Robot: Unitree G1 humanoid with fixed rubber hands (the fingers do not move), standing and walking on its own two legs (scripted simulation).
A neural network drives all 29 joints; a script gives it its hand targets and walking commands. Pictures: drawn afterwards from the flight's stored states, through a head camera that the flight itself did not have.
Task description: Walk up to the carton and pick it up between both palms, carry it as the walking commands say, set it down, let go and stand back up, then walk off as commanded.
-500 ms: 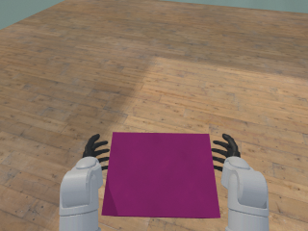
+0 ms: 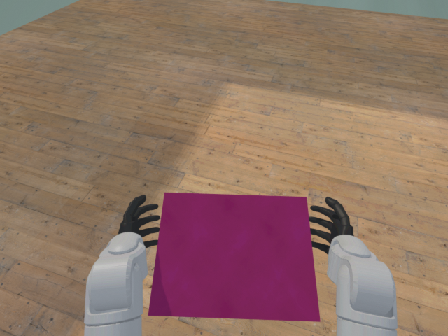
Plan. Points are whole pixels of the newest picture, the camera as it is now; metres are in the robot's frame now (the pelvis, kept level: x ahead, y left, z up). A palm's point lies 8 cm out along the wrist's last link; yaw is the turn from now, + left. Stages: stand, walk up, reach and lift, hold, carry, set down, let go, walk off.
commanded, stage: carry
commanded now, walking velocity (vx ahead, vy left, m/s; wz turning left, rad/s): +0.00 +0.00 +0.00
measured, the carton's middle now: (232, 257) +0.28 +0.00 -0.03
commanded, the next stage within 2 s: none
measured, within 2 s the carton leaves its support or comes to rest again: neither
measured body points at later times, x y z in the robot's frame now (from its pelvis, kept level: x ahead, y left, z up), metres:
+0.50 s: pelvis +0.01 +0.02 +0.00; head -0.01 +0.02 +0.45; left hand +0.29 +0.19 +0.05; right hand +0.29 -0.16 +0.05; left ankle -0.08 +0.10 -0.73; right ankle +0.03 -0.06 -0.73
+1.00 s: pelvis -0.02 +0.01 +0.00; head -0.04 +0.01 +0.45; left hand +0.26 +0.18 +0.05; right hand +0.26 -0.16 +0.05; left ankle -0.08 +0.10 -0.73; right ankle +0.03 -0.06 -0.73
